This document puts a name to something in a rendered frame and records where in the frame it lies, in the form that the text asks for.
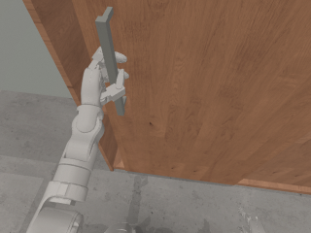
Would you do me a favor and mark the robot left forearm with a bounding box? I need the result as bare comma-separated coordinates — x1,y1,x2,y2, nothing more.
26,104,105,233

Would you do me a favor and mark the handle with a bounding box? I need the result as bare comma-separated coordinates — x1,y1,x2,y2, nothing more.
95,6,127,116

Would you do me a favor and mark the wardrobe door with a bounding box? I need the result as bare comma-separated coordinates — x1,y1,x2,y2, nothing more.
72,0,311,185
244,131,311,187

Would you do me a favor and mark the left robot hand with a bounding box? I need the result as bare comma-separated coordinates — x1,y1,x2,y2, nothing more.
81,47,129,109

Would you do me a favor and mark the robot left upper arm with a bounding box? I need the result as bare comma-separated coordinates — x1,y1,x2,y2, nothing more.
29,206,85,233

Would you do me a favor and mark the right robot hand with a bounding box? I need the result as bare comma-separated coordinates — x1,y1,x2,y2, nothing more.
232,207,267,233

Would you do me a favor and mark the left robot thigh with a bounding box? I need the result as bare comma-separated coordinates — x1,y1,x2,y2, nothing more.
104,222,136,233

